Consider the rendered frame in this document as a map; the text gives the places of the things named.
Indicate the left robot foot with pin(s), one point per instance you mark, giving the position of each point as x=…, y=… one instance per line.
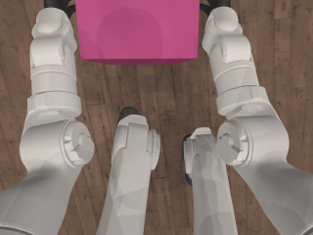
x=126, y=112

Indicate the right robot hand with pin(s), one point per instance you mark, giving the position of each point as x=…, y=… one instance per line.
x=214, y=4

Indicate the left robot hand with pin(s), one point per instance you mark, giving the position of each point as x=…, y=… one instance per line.
x=62, y=5

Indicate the left robot forearm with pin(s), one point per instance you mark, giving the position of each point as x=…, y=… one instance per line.
x=52, y=71

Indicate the right robot forearm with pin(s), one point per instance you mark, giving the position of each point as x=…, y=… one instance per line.
x=238, y=91

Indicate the robot left upper arm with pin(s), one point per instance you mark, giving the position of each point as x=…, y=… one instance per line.
x=53, y=153

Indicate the right robot thigh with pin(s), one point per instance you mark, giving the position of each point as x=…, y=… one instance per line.
x=213, y=207

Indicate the carton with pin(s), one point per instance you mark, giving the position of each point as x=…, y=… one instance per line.
x=138, y=32

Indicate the robot right upper arm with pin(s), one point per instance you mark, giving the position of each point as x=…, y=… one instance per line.
x=257, y=148

